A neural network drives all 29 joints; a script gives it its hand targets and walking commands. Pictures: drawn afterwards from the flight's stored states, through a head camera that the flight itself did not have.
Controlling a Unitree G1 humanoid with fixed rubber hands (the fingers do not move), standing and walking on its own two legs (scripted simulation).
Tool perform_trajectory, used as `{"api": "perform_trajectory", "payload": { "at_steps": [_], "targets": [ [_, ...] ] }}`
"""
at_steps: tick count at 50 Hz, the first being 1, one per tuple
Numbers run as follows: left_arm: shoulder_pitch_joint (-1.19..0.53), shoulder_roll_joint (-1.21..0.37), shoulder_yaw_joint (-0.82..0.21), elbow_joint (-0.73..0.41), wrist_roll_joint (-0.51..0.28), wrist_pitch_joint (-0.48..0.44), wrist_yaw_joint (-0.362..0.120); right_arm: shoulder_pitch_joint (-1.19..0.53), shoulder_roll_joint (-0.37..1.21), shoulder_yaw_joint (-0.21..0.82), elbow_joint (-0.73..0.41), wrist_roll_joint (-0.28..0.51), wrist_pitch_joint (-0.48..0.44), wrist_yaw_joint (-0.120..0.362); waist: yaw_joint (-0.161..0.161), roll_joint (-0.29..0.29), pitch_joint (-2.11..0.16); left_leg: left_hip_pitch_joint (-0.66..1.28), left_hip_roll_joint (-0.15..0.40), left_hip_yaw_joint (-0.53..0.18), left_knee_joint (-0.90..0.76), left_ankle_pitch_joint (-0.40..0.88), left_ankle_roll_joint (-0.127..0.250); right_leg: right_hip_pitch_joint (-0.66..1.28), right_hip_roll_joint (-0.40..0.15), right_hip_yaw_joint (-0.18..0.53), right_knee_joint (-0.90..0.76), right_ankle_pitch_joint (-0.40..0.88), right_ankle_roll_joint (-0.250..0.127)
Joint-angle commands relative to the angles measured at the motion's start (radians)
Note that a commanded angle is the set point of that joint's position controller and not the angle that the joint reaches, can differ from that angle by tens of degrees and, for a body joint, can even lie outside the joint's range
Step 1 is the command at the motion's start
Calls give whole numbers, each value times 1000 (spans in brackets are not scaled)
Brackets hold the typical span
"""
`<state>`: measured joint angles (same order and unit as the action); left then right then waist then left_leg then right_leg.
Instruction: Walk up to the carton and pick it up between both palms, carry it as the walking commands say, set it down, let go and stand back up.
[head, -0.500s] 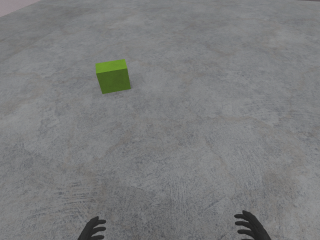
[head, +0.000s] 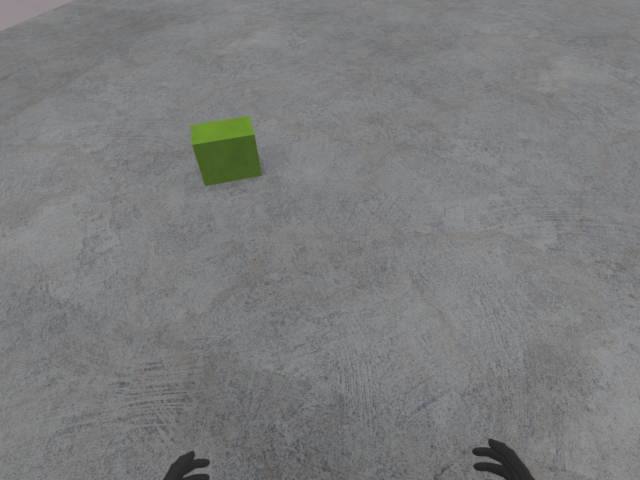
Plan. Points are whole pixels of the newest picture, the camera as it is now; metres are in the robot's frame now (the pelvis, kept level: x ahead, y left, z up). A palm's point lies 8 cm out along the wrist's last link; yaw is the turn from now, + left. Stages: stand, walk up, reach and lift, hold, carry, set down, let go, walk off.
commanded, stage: stand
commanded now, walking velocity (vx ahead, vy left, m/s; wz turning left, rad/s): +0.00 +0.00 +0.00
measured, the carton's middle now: (227, 151) +1.73 +0.46 -0.64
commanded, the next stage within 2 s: walk up in 0.78 s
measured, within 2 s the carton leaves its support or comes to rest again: neither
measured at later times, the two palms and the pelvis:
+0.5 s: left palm out of the picture +0.12 +0.23 -0.10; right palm out of the picture +0.12 -0.23 -0.10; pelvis +0.00 +0.00 +0.00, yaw +0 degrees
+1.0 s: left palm out of the picture +0.10 +0.23 -0.10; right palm out of the picture +0.10 -0.23 -0.10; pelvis +0.00 +0.00 +0.00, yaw +1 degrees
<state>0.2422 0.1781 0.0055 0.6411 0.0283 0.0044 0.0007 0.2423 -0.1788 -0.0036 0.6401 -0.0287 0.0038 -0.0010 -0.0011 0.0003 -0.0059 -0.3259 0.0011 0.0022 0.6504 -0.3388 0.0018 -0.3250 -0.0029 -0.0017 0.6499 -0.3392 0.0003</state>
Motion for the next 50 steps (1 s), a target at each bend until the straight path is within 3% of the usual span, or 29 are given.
{"api": "perform_trajectory", "payload": {
  "at_steps": [1, 48, 49, 50],
  "targets": [
    [-12, 80, 23, -70, 0, -15, 2, -12, -81, -24, -71, 0, -15, -2, 0, 1, -35, 10, 41, -55, -114, 142, 26, 11, -40, 53, -112, 141, -28],
    [36, 74, 47, 22, -4, -16, 15, 27, -75, -47, 31, 5, -16, -14, 0, 1, -7, 42, 49, -68, -163, 164, 36, 45, -49, 67, -162, 166, -38],
    [108, 165, 71, -14, 22, -49, 5, 102, -157, -48, 28, -23, -37, 16, 23, -6, -97, -51, 43, -195, -114, -339, 108, 156, -92, 88, -119, -303, -92],
    [151, 186, 82, -7, 18, -59, 1, 16, -158, -60, -8, -25, -42, 31, 71, -52, 7, -244, 19, -199, -18, -405, 97, 167, -150, 221, -181, -483, -132]
  ]
}}
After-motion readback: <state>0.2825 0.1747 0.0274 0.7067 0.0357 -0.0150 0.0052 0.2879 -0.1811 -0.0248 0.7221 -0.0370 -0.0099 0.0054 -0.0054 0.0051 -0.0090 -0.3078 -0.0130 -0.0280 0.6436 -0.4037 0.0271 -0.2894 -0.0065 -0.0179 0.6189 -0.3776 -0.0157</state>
